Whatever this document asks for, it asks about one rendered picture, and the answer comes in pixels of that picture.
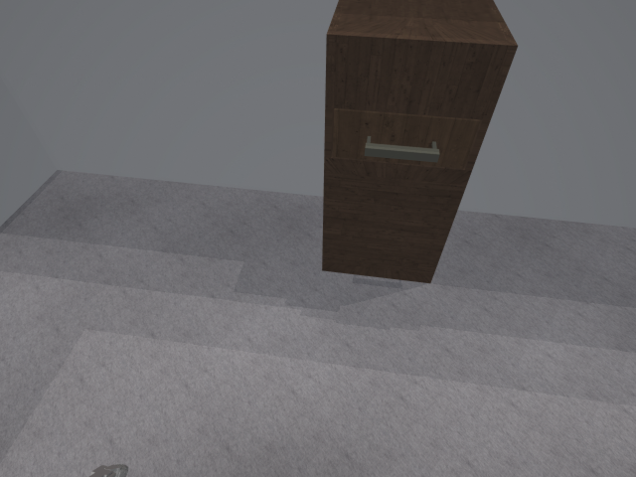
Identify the handle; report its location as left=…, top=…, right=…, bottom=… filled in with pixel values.
left=365, top=136, right=440, bottom=162

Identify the cabinet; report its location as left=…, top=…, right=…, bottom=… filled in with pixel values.
left=322, top=0, right=518, bottom=283

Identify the drawer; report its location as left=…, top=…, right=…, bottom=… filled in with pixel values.
left=333, top=108, right=480, bottom=169

